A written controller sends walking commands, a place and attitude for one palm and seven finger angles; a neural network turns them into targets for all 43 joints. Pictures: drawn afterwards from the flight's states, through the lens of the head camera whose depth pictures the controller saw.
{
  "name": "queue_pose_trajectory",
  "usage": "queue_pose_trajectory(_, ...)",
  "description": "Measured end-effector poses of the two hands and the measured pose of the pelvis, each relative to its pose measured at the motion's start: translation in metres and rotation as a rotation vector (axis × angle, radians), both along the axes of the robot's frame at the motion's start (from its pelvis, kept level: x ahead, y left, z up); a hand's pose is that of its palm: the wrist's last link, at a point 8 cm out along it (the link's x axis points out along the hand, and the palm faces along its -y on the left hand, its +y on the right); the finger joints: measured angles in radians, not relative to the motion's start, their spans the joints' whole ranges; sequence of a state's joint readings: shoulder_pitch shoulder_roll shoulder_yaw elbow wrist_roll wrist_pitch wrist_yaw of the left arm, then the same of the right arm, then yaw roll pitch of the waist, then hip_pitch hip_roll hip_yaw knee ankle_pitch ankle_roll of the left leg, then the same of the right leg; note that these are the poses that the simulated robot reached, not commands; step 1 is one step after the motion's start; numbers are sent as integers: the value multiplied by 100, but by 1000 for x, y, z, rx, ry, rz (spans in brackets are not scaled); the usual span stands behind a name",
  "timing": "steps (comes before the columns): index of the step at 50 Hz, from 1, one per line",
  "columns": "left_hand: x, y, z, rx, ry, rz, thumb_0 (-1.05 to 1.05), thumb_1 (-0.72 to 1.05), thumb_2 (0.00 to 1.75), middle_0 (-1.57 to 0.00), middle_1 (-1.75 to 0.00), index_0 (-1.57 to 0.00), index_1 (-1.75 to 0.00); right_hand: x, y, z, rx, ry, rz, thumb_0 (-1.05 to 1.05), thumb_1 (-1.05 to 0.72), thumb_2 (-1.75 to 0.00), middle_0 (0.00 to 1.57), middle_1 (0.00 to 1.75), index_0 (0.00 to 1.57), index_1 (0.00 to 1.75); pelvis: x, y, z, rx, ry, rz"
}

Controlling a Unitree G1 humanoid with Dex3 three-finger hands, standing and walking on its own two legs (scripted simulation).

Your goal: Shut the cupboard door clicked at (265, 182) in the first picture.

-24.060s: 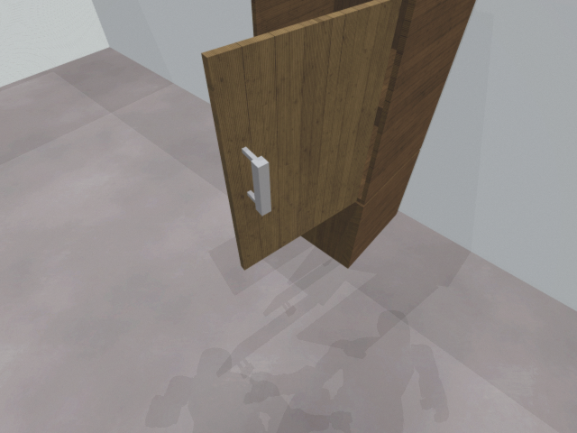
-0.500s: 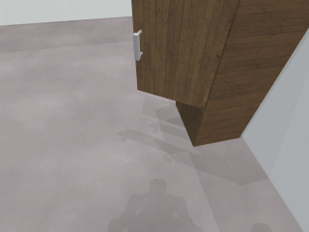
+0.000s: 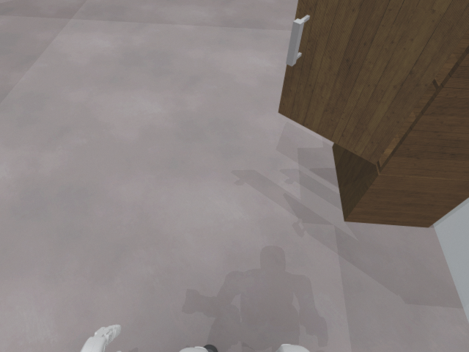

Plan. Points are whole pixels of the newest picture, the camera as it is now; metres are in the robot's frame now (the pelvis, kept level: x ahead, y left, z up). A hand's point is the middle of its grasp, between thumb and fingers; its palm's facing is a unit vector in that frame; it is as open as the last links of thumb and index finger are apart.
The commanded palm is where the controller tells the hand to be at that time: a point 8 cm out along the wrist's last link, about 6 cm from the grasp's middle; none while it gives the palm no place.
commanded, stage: walk to a spot facing it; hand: left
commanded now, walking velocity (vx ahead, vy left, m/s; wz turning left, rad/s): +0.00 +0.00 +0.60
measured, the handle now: (298, 40) +0.96 -0.18 -0.01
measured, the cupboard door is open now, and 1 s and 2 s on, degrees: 55 55 55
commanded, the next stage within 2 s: turn to face it in 1.20 s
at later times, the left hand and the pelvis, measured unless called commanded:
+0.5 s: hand out of the picture -0.04 +0.20 -0.19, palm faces +0.36 -0.89 -0.26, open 7.4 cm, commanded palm none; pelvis +0.01 -0.01 -0.02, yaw +20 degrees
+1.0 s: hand out of the picture +0.07 +0.16 -0.15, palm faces +0.65 -0.73 -0.23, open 7.3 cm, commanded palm none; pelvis +0.16 -0.01 +0.01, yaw +40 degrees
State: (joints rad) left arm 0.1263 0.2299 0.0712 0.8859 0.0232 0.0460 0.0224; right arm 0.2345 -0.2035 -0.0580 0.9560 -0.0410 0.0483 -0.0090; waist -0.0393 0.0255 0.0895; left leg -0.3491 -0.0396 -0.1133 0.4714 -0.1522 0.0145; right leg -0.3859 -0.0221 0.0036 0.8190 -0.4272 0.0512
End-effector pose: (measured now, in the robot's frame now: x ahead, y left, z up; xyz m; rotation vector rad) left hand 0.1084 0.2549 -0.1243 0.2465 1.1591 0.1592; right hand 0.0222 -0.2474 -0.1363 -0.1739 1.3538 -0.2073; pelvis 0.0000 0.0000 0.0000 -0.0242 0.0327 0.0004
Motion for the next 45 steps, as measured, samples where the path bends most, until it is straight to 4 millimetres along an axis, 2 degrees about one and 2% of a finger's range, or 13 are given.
queue_pose_trajectory(3,-11,-7,4,24,-34,37,1,90,90,-20,-30,-19,-30,15,-21,-7,3,-13,37,0,-90,-90,20,30,20,30,-2,-16,-5,15,6,47)
queue_pose_trajectory(6,-34,-13,5,53,-24,80,1,90,90,-20,-30,-20,-30,36,-39,-12,-1,-36,76,0,-91,-90,20,30,20,30,-4,-26,-8,30,-3,87)
queue_pose_trajectory(11,-75,-23,7,46,50,163,1,90,90,-20,-30,-20,-30,74,-49,-3,-2,-83,150,0,-91,-90,20,30,20,30,-2,-33,-2,55,-19,160)
queue_pose_trajectory(16,-110,-28,-1,10,77,260,1,90,90,-21,-30,-20,-30,112,-32,2,3,-98,273,0,-91,-90,20,30,20,30,1,-32,-2,71,-24,246)
queue_pose_trajectory(21,-152,-18,-24,-36,113,381,1,90,90,-21,-30,-20,-30,156,6,1,-2,-163,419,0,-91,-90,20,30,20,30,6,-17,-17,51,-17,326)
queue_pose_trajectory(24,-167,-11,-30,-41,162,421,1,90,90,-21,-30,-20,-30,169,23,4,2,-203,470,0,-91,-90,20,30,20,30,11,-13,-18,54,-25,347)
queue_pose_trajectory(26,-164,-8,-26,-42,160,443,1,90,90,-20,-30,-20,-30,169,29,7,8,-198,487,0,-91,-90,20,30,20,30,18,-13,-14,49,-27,366)
queue_pose_trajectory(29,-146,-4,-14,-38,110,460,1,90,90,-20,-30,-19,-30,166,32,7,21,-152,501,0,-91,-90,20,30,20,30,30,-13,-7,44,-30,399)
queue_pose_trajectory(33,-107,-2,0,-16,26,464,1,90,90,-20,-30,-19,-30,167,25,-2,46,-73,502,0,-91,-90,20,30,20,30,53,-17,-4,48,-33,435)
queue_pose_trajectory(36,-76,-4,5,13,-34,465,1,90,90,-20,-30,-19,-30,178,15,-16,61,-19,500,0,-90,-90,20,30,21,30,78,-24,-9,55,-36,467)
queue_pose_trajectory(38,-63,-7,3,45,-80,483,1,90,90,-20,-30,-20,-30,193,9,-28,63,9,513,0,-90,-90,20,30,21,30,94,-28,-19,64,-33,503)
queue_pose_trajectory(40,-59,-15,5,53,-88,525,1,90,90,-20,-30,-20,-30,214,9,-30,56,28,545,0,-91,-90,20,30,20,30,104,-29,-18,61,-39,541)
queue_pose_trajectory(45,-63,-44,7,-7,-8,625,1,90,90,-20,-30,-20,-30,278,31,-9,64,-27,608,1,-91,-90,20,30,20,30,133,-23,-1,61,-18,613)
